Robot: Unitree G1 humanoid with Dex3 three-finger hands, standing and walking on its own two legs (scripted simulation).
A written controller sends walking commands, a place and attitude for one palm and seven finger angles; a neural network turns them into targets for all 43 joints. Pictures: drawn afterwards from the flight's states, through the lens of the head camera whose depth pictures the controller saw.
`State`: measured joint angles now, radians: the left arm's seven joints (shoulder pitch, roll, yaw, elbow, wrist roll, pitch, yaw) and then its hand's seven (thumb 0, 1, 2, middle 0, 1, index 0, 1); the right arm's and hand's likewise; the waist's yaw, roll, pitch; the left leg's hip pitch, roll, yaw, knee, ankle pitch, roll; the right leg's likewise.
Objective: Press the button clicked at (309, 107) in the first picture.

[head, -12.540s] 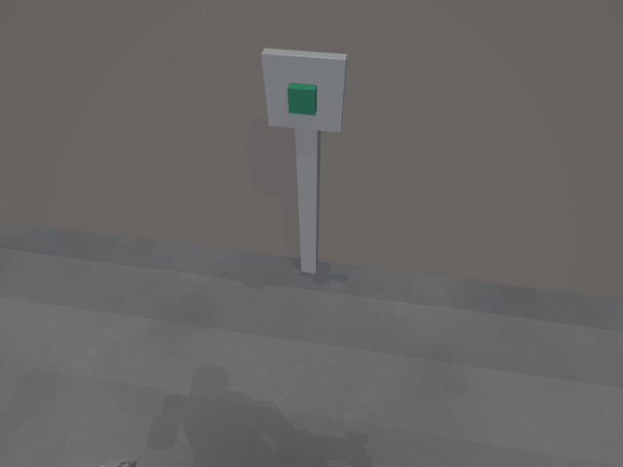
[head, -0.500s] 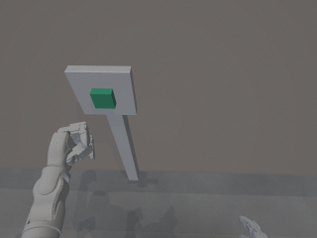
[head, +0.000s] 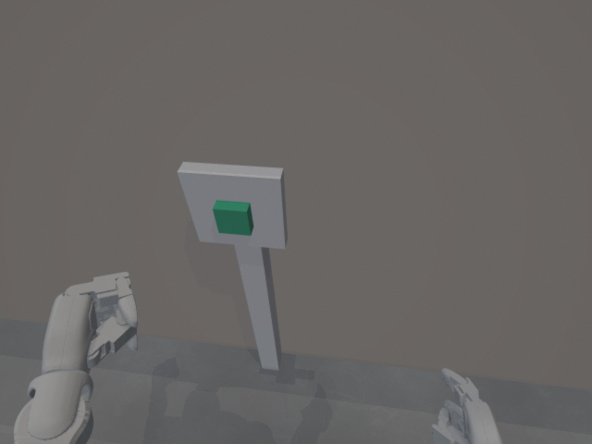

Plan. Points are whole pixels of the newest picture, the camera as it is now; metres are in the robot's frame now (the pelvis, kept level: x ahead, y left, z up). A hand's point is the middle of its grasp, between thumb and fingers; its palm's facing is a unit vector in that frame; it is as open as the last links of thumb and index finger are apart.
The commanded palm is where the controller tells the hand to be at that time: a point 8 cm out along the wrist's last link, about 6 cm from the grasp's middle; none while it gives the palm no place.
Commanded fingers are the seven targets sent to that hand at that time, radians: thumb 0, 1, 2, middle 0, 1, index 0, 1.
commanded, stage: draw the hand back to the body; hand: left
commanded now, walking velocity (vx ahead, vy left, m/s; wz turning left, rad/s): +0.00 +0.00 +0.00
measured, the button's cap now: (234, 216) +0.49 +0.17 +0.02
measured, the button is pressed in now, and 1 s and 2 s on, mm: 0 0 0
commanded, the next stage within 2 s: step back with the hand held close in 0.64 s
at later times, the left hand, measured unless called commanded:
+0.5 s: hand (52, 329) +0.17 +0.25 +0.17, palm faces +0.43 -0.81 -0.41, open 3.1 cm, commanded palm +0.12 +0.29 +0.18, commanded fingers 0.00 0.90 0.90 -1.30 -1.50 -1.30 -1.50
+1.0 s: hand (70, 338) +0.17 +0.25 +0.15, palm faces +0.32 -0.83 -0.46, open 3.1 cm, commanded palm +0.11 +0.29 +0.18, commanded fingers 0.00 0.90 0.90 -1.30 -1.50 -1.30 -1.50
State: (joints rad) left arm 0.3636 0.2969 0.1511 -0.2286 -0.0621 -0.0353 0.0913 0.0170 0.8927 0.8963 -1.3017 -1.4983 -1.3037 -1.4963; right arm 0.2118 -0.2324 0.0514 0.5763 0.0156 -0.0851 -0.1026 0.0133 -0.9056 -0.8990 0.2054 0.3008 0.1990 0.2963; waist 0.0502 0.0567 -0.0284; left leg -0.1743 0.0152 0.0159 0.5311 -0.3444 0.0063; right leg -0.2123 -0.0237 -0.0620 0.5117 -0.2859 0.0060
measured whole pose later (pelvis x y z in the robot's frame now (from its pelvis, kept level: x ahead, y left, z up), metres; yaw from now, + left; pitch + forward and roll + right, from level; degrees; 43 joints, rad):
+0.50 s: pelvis +0.00 +0.01 +0.01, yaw -1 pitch -5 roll -1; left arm 0.54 0.32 0.30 -0.50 -0.04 -0.07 0.11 0.01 0.89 0.90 -1.30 -1.50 -1.31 -1.50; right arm 0.22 -0.23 0.03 0.62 -0.01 -0.12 -0.08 0.01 -0.90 -0.90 0.21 0.30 0.20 0.30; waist 0.08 0.08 0.00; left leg -0.05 0.01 0.03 0.43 -0.31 0.02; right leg -0.09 -0.03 -0.05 0.40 -0.24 0.02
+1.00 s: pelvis -0.03 +0.01 +0.01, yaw -2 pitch +0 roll -1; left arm 0.57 0.34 0.33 -0.49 -0.03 -0.15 0.11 0.01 0.89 0.90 -1.30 -1.50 -1.31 -1.50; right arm 0.18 -0.23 0.01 0.58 -0.01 -0.04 -0.08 0.01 -0.90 -0.90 0.21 0.30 0.20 0.30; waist 0.00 0.04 0.03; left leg -0.20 0.01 0.05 0.44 -0.25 0.02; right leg -0.23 -0.03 -0.03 0.38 -0.16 0.02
